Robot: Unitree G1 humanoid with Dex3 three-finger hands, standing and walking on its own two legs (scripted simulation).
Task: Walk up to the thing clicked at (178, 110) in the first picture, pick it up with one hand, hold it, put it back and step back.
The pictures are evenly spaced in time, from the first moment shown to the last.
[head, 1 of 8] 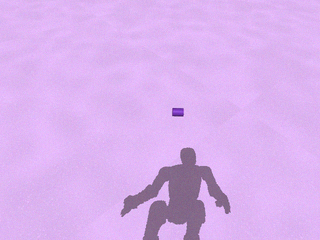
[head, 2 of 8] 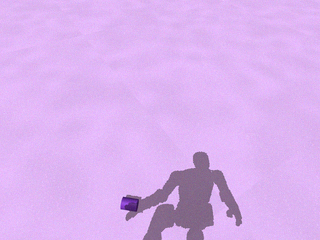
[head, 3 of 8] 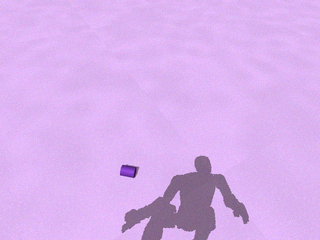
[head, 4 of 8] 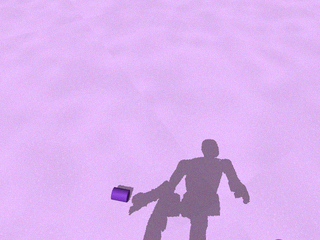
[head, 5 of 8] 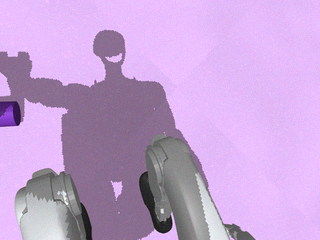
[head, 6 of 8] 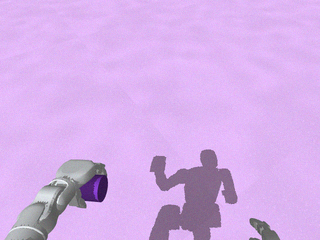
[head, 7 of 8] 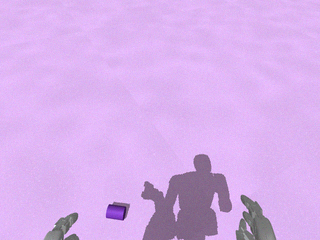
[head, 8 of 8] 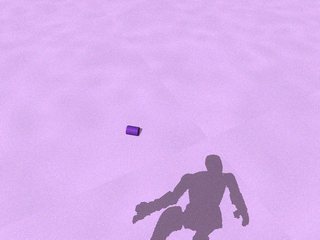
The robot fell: no
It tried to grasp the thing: yes
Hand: left
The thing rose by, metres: 0.69
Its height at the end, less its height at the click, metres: +0.00
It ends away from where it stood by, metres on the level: 0.01
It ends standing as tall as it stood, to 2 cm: yes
